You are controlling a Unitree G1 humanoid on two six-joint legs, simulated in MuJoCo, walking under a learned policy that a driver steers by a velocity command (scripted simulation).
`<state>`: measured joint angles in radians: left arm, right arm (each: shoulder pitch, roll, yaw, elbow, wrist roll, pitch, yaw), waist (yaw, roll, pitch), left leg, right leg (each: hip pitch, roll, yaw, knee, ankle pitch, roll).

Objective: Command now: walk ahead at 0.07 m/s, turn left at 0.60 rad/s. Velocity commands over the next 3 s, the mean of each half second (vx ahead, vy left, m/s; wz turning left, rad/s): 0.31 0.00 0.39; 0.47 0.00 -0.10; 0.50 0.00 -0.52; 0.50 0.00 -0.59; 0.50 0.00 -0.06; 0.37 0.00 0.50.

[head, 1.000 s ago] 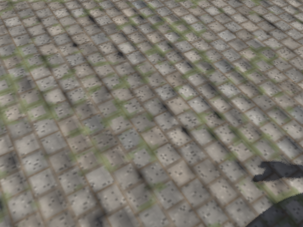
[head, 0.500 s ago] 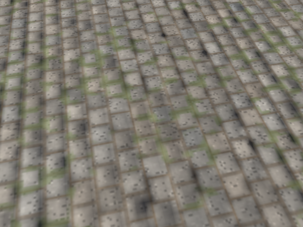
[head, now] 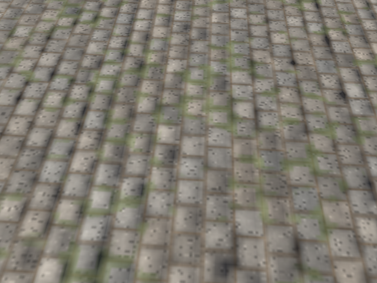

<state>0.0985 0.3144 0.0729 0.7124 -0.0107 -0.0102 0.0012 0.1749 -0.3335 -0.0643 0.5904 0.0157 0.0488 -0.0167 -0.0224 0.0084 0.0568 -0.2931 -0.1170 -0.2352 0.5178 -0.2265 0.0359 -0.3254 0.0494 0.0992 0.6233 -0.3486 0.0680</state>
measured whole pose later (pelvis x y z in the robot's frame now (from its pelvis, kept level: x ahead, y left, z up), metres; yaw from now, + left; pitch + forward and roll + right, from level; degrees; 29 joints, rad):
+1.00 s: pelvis +0.39 +0.09 -0.03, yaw +4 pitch +2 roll +1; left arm 0.05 0.28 0.02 0.64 -0.02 -0.07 -0.07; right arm 0.40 -0.32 -0.05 0.81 -0.01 -0.04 -0.02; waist -0.06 -0.01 0.04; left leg 0.10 0.00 0.12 0.45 -0.50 0.01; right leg -0.53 0.04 -0.05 0.55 -0.05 -0.10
